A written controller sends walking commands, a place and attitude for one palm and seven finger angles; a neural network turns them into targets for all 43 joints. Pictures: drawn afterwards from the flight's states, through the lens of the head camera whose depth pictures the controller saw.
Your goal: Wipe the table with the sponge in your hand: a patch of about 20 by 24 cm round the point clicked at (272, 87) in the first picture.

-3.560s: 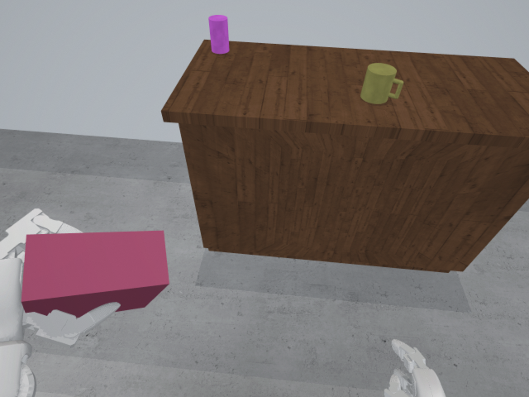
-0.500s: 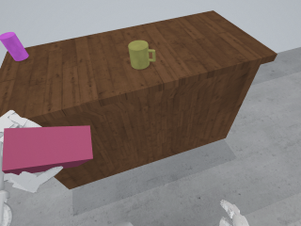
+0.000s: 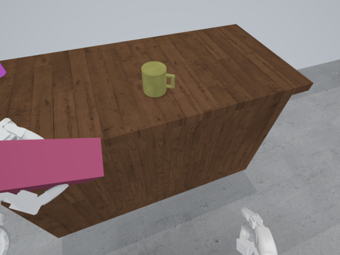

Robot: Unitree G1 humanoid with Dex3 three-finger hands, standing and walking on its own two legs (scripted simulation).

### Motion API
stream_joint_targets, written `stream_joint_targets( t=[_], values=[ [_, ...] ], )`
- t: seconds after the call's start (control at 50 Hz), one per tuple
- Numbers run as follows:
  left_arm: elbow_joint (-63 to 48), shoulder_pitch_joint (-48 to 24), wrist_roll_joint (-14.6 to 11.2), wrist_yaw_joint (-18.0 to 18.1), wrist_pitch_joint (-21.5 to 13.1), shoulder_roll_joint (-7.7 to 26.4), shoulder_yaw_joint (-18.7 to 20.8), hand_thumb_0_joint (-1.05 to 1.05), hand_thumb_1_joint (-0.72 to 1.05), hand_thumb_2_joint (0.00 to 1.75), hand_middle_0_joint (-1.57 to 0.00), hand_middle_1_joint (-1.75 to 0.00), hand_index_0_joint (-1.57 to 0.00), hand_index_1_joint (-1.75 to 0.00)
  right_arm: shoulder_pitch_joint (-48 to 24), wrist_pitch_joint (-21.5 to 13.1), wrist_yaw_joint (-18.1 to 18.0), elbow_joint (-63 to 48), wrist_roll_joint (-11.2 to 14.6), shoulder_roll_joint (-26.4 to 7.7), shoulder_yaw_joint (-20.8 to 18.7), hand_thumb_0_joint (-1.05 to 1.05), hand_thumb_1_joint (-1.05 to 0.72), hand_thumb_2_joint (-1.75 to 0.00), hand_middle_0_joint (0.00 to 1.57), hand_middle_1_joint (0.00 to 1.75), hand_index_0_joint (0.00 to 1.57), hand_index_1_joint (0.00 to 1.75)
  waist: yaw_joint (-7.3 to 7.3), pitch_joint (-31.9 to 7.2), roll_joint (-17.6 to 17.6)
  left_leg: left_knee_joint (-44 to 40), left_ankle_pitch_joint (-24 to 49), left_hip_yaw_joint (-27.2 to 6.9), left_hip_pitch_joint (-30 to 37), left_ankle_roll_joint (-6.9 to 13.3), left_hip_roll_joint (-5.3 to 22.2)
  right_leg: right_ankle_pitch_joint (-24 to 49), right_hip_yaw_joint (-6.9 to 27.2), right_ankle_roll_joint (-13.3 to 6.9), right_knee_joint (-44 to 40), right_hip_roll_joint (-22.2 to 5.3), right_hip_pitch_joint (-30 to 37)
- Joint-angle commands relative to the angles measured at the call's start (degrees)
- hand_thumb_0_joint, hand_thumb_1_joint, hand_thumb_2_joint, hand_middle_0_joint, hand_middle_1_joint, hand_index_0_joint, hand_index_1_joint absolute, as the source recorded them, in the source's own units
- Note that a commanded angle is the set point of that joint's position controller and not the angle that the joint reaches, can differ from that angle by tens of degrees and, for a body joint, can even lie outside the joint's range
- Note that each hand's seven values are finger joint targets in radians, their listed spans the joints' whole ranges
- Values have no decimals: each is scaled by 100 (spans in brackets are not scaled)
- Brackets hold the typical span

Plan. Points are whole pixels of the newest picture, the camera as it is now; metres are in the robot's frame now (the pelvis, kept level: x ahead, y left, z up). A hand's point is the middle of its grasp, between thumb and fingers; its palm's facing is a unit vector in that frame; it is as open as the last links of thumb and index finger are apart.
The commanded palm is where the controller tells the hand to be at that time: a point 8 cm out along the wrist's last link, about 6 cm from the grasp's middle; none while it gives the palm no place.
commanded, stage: take the last steps up to it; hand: left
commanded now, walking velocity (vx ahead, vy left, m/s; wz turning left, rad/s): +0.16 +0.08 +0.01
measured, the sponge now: (66, 165) +0.24 +0.20 +0.16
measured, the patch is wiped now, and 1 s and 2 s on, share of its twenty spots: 0.00 0.00 0.00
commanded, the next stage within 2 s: come to a stop and stand still in 0.16 s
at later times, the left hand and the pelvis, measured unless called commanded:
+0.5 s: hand (45, 135) +0.29 +0.25 +0.17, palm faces +0.37 -0.82 -0.44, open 10.1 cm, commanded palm +0.23 +0.29 +0.18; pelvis +0.07 +0.01 +0.00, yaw +0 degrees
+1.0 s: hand (56, 164) +0.23 +0.21 +0.17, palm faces +0.39 -0.84 -0.37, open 10.1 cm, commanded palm +0.18 +0.25 +0.18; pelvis +0.02 -0.03 +0.00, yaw +1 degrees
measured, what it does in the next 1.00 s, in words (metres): steps on the spot: right foot, then left foot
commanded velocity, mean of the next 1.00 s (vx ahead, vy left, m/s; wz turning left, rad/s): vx -0.01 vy -0.01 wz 0.00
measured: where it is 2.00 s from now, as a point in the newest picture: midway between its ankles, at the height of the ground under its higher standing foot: outside the picture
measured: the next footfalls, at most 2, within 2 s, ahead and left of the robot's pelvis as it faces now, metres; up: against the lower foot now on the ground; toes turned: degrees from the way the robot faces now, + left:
right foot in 0.08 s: +0.10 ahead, -0.09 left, +0.00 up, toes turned -5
left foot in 0.40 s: +0.14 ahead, +0.14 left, +0.00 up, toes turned +8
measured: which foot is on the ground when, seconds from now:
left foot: down 0.00-0.10, up 0.12-0.38, down 0.40-0.72, up 0.74-0.96, down 0.98-1.00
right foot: up 0.00-0.06, down 0.08-1.00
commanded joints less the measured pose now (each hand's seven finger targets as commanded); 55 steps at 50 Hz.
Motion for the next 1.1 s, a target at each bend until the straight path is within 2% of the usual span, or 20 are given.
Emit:
stream_joint_targets(
  t=[0.0, 0.04, 0.08, 0.1, 0.12, 0.2, 0.3, 0.34, 0.4, 0.42, 0.44, 0.5, 0.62, 0.7, 0.74, 0.8, 0.92, 0.96, 1.02, 1.08],
  values=[
    [-1279, -87, -67, 138, -325, 816, 592, 0, 10, 130, -120, -160, -120, -160, -238, -304, -160, -627, 8, -982, -296, 0, -90, -90, 20, 30, 20, 30, 90, -787, 1280, -1086, -374, -948, 146, 663, 1039, 382, -392, 34, -1439, 227, 913],
    [-1055, -310, -24, 151, -260, 854, 612, 0, 10, 130, -120, -160, -120, -160, -273, -240, -214, -618, 14, -957, -291, 0, -90, -90, 20, 30, 20, 30, 77, -755, 809, -519, -932, -662, -222, 401, 782, 777, -173, -47, -2280, 87, 1431],
    [-680, -554, -16, 165, -214, 1091, 728, 0, 10, 130, -120, -160, -120, -160, -282, -165, -216, -636, -10, -767, -220, 0, -90, -90, 20, 30, 20, 30, 44, -551, -1280, 1374, -1744, -8, -1246, -54, -211, 631, 2501, -774, -3373, -1443, 1531],
    [-455, -566, -88, 139, -148, 1021, 652, 0, 10, 130, -120, -160, -120, -160, -395, -182, -176, -617, -12, -897, -290, 0, -90, -90, 20, 30, 20, 30, 191, -436, -1914, 2556, -1741, -372, -1731, -127, -276, 909, 3322, -1115, -3660, -2008, 1654],
    [-641, -768, -91, 148, -161, 1008, 575, 0, 10, 130, -120, -160, -120, -160, -467, -174, -129, -588, -3, -931, -283, 0, -90, -90, 20, 30, 20, 30, 97, -510, -1621, 3272, -1631, -691, -2027, -188, -254, 1697, 3464, -1335, -3573, -2175, 1945],
    [-746, -492, 62, 128, -413, 919, 524, 0, 10, 130, -120, -160, -120, -160, -560, -69, -129, -451, -60, -781, -118, 0, -90, -90, 20, 30, 20, 30, 67, -655, -740, 2498, -1073, -521, -1473, -232, -90, 5178, 1056, -914, -2758, -1517, 2129],
    [-1332, 81, 18, 194, -402, 896, 642, 0, 10, 130, -120, -160, -120, -160, -502, -21, -119, -809, -91, -772, -214, 0, -90, -90, 20, 30, 20, 30, 193, -987, -714, 127, -111, 18, -269, -209, -373, 5147, 509, -719, -2373, -1121, 2295],
    [-1448, 163, -37, 231, -361, 887, 668, 0, 10, 130, -120, -160, -120, -160, -347, 34, -178, -872, -62, -815, -288, 0, -90, -90, 20, 30, 20, 30, 62, -1183, -368, -842, 1268, -62, 784, -190, -257, 4577, 316, -387, -1842, -799, 1980],
    [-1175, 197, -83, 136, -346, 879, 644, 0, 10, 130, -120, -160, -120, -160, -168, 16, -135, -932, 15, -1078, -440, 0, -90, -90, 20, 30, 20, 30, 120, -1128, 1143, -823, 4954, -1526, 1860, 459, 1363, -84, 260, -25, -861, 154, 340],
    [-1356, 89, -101, 92, -382, 965, 726, 0, 10, 130, -120, -160, -120, -160, -184, -37, -127, -926, -60, -1039, -418, 0, -90, -90, 20, 30, 20, 30, 84, -1058, 1959, -945, 5488, -1906, 1975, 701, 1568, -602, 338, 13, -385, 241, -35],
    [-1465, -105, -35, 87, -404, 1036, 715, 0, 10, 130, -120, -160, -120, -160, -165, -88, -72, -846, -123, -990, -346, 0, -90, -90, 20, 30, 20, 30, 51, -1011, 1859, -903, 5553, -1982, 1842, 764, 1634, -498, 483, -30, -298, 195, 9],
    [-1686, -1, -84, 59, -265, 789, 452, 0, 10, 130, -120, -160, -120, -160, -157, -194, 72, -865, -44, -1067, -378, 0, -90, -90, 20, 30, 20, 30, 30, -1157, 1499, -756, 4554, -1232, 1827, 529, 1332, 226, 328, -60, -970, 329, 320],
    [-1447, 191, -151, 71, -49, 930, 631, 0, 10, 130, -120, -160, -120, -160, -312, -215, -11, -898, -22, -1045, -256, 0, -90, -90, 20, 30, 20, 30, 71, -912, 1190, -838, 1652, -876, 508, 269, 1090, 1275, 232, -22, -2445, 294, 1520],
    [-840, 41, -236, 37, 123, 880, 534, 0, 10, 130, -120, -160, -120, -160, -322, -109, -79, -855, 7, -822, -196, 0, -90, -90, 20, 30, 20, 30, 45, -595, -978, 1060, -1070, -509, 5, -230, -249, 2184, 2138, -654, -3547, -1052, 723],
    [-970, -200, -201, 92, 108, 898, 480, 0, 10, 130, -120, -160, -120, -160, -455, -78, -102, -747, -19, -722, -88, 0, -90, -90, 20, 30, 20, 30, 48, -722, -821, 1802, -1296, -897, -365, -200, -294, 3060, 2102, -960, -3347, -1305, 1091],
    [-722, -402, -124, 103, 28, 857, 452, 0, 10, 130, -120, -160, -120, -160, -566, -76, -194, -629, -30, -721, -30, 0, -90, -90, 20, 30, 20, 30, 58, -791, -759, 1833, -1106, -810, -360, -198, -333, 3496, 1435, -835, -3141, -1046, 1346],
    [-1010, -210, -111, 136, -70, 866, 448, 0, 10, 130, -120, -160, -120, -160, -395, -53, -217, -713, -77, -904, -128, 0, -90, -90, 20, 30, 20, 30, 115, -839, -204, -579, -343, -695, 546, -55, -311, 1926, 1301, -623, -3220, -765, 1436],
    [-1145, -202, -115, 150, -133, 876, 406, 0, 10, 130, -120, -160, -120, -160, -397, -32, -219, -785, -63, -1066, -204, 0, -90, -90, 20, 30, 20, 30, 158, -767, 349, -1121, 626, -1132, 804, 91, 229, 1469, 1165, -291, -3014, -308, 1375],
    [-1208, -436, -73, 103, -201, 870, 372, 0, 10, 130, -120, -160, -120, -160, -527, -38, -227, -816, -83, -1039, -94, 0, -90, -90, 20, 30, 20, 30, 143, -366, 1446, -1719, 7, -1673, -279, 241, 699, 1173, 762, -149, -2499, 116, 1573],
    [-780, -430, -4, 80, -195, 719, 229, 0, 10, 130, -120, -160, -120, -160, -430, -122, -230, -772, -32, -1057, -151, 0, -90, -90, 20, 30, 20, 30, 142, -265, 918, -1628, -828, -1443, -789, 225, 615, 1391, 779, -133, -2394, 140, 1878]
  ],
)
